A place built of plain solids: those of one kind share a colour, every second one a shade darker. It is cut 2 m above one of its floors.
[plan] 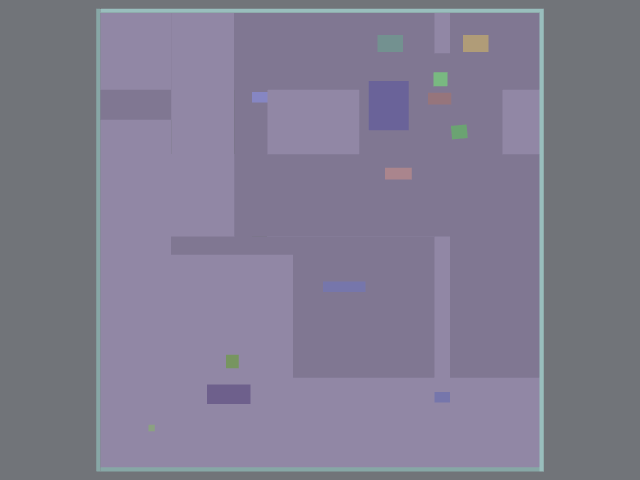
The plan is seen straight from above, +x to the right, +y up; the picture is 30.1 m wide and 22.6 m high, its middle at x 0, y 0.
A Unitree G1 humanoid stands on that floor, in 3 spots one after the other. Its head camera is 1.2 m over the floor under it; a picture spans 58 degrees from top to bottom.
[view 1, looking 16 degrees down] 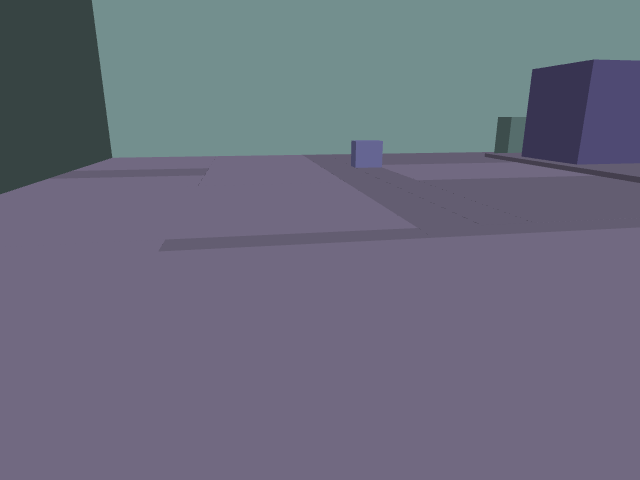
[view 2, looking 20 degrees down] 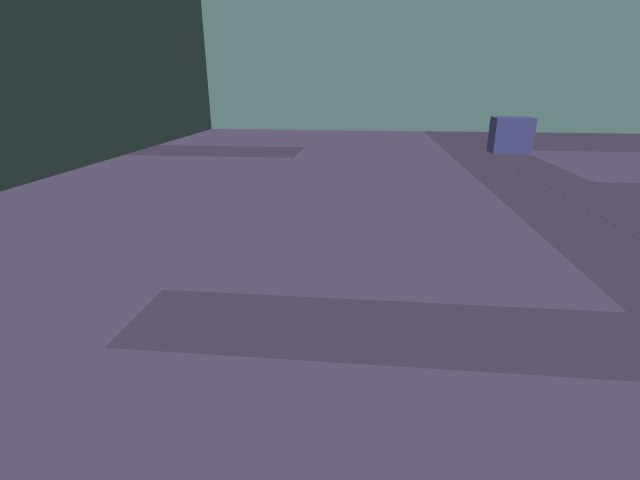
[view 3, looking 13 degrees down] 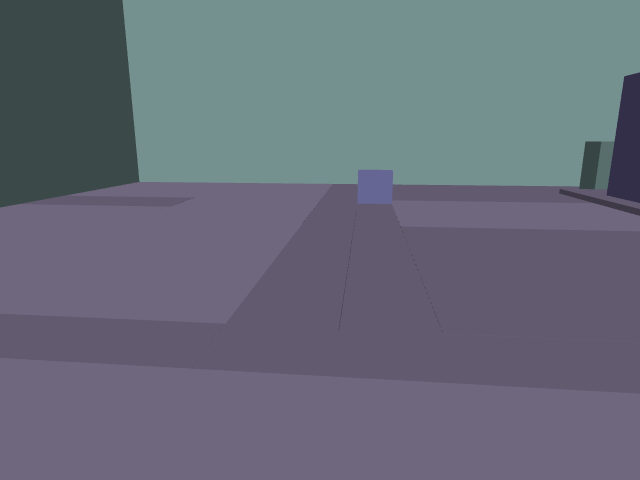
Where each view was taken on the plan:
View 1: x -6.12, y -4.70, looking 80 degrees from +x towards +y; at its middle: floor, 4.80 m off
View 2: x -5.67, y -2.36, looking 96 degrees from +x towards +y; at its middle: floor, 3.87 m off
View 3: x -3.04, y -2.73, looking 96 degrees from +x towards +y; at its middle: floor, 5.88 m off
